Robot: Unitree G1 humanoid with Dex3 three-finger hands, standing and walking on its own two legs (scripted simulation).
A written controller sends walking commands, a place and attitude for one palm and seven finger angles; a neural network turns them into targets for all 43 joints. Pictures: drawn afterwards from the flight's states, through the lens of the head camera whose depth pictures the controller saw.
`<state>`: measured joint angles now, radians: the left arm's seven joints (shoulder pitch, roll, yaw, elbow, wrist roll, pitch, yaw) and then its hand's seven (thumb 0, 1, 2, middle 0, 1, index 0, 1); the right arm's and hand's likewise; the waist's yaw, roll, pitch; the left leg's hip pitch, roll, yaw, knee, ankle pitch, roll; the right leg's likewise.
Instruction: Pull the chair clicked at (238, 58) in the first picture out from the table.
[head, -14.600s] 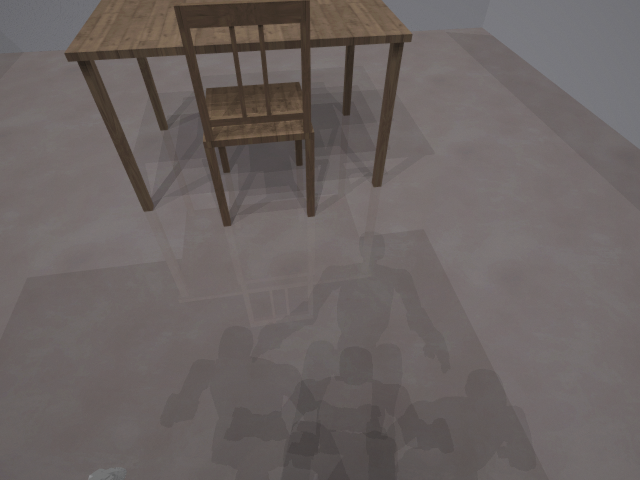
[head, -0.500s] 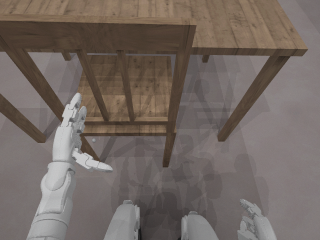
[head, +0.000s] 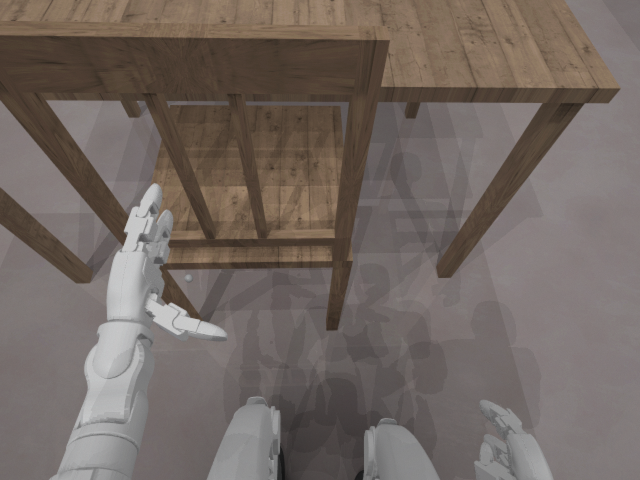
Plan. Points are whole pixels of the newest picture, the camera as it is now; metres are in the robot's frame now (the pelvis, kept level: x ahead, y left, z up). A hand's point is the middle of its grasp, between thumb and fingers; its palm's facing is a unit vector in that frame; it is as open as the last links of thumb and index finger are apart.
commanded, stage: aim the fingers beside a spindle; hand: left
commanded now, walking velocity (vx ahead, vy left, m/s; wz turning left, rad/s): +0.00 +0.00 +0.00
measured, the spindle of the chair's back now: (188, 178) +0.49 +0.20 +0.03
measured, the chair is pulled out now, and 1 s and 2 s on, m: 0.00 0.00 0.00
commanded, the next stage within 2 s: push the fingers through the gap in 0.18 s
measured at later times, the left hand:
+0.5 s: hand (186, 266) +0.36 +0.18 +0.02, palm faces +0.05 -1.00 -0.04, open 16.9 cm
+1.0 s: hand (190, 230) +0.41 +0.19 +0.03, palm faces +0.06 -1.00 -0.04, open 16.9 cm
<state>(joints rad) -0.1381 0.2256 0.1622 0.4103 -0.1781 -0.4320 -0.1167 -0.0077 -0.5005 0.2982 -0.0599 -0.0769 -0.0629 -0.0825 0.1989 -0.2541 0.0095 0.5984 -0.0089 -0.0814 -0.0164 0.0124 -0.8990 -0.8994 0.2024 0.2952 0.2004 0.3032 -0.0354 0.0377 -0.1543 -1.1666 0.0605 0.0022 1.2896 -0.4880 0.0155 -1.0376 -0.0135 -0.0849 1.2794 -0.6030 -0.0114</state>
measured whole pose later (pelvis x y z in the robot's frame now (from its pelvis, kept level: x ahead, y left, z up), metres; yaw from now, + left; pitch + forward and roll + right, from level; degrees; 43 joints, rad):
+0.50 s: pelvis +0.00 +0.00 +0.00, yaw +0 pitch +21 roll -3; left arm -0.21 0.24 0.18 0.47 -0.17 -0.42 -0.11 -0.01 -0.50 0.30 -0.06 -0.08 -0.06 -0.08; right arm 0.19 -0.25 0.02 0.61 -0.01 -0.08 -0.02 0.01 -0.90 -0.90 0.20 0.30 0.20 0.30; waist -0.04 0.03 -0.16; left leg -1.19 0.06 0.00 1.31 -0.49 0.02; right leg -1.06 -0.01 -0.09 1.29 -0.60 -0.01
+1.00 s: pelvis +0.00 +0.01 +0.00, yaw -1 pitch +23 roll -4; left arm -0.40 0.28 0.25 0.66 -0.14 -0.44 -0.11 -0.01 -0.50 0.30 -0.06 -0.08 -0.06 -0.08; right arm 0.24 -0.26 0.01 0.63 -0.02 -0.05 0.00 0.01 -0.90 -0.90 0.20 0.30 0.20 0.30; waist -0.08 0.03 -0.16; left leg -1.21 0.07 0.01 1.30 -0.49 0.03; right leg -1.08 0.00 -0.07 1.27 -0.59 0.00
